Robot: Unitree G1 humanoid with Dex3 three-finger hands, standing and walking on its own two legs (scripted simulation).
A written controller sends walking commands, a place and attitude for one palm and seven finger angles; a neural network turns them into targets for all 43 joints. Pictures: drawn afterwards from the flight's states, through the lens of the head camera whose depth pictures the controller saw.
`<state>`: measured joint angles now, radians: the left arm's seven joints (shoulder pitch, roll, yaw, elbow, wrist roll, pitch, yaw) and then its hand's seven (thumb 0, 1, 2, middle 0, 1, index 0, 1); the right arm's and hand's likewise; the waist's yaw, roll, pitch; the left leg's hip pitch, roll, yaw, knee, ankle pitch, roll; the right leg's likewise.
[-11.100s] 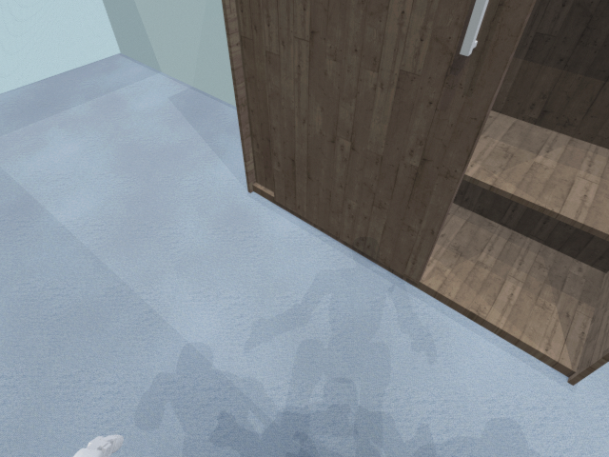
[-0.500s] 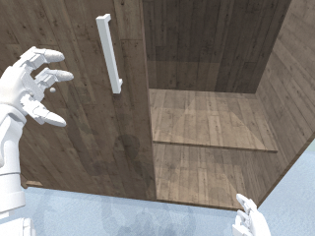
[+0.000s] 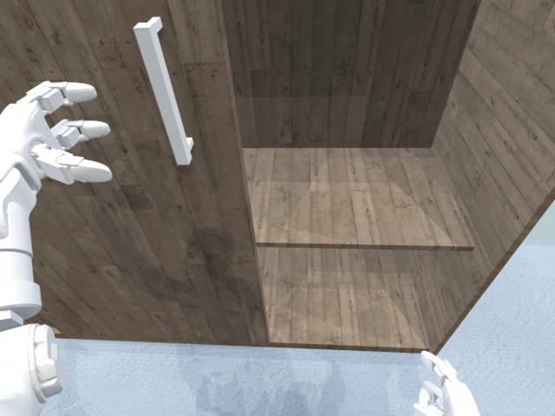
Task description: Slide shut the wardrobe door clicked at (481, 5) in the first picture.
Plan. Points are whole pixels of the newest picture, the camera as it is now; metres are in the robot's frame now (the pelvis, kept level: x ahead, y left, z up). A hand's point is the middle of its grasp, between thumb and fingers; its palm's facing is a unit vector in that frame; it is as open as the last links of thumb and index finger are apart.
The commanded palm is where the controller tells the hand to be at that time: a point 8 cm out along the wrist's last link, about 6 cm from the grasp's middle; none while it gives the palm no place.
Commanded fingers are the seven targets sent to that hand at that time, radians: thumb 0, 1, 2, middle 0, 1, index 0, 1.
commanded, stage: move the hooked fingers beside the handle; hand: left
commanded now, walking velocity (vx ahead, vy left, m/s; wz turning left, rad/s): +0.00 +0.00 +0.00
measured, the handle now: (171, 97) +0.49 +0.19 +0.25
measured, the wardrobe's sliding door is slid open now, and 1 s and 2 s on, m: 0.56 0.56 0.56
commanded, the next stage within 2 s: none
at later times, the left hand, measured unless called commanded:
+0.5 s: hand (116, 97) +0.43 +0.23 +0.28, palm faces +0.04 -1.00 -0.02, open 14.0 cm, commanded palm +0.40 +0.29 +0.25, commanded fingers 0.00 -0.50 0.30 -0.30 -1.20 -0.30 -1.20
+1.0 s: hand (120, 121) +0.44 +0.24 +0.24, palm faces +0.08 -0.99 -0.06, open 13.9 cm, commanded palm +0.40 +0.29 +0.25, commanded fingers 0.00 -0.50 0.30 -0.30 -1.20 -0.30 -1.20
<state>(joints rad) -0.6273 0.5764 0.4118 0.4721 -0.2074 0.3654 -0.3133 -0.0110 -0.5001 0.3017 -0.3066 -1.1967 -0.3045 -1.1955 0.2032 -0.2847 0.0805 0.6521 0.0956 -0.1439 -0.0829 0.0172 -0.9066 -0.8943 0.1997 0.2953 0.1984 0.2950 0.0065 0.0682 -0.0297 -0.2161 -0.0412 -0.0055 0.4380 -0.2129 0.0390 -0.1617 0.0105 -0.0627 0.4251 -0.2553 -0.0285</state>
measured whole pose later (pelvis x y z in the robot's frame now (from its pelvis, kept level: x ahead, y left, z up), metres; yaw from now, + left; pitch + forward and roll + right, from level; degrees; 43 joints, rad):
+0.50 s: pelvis +0.02 -0.01 +0.00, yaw -2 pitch +1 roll +0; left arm -0.74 0.57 0.45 0.64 -0.21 0.19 -0.36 -0.01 -0.50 0.30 -0.30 -1.20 -0.30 -1.20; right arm 0.30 -0.30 0.06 0.68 0.09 -0.13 -0.07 0.02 -0.91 -0.89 0.20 0.30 0.20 0.29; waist -0.03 0.06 -0.07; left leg -0.21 -0.02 0.01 0.43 -0.24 0.03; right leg -0.16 0.03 -0.04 0.41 -0.27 -0.04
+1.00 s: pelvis +0.01 -0.01 +0.00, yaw -1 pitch +3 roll +0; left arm -0.78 0.59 0.39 0.73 -0.18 0.26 -0.34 -0.01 -0.50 0.30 -0.30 -1.20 -0.31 -1.21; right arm 0.24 -0.30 0.06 0.63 0.09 -0.11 -0.09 0.01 -0.91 -0.89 0.20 0.30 0.20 0.29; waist -0.03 0.07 -0.05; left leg -0.26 -0.03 0.00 0.45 -0.24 0.03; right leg -0.21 0.02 -0.06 0.43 -0.27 -0.04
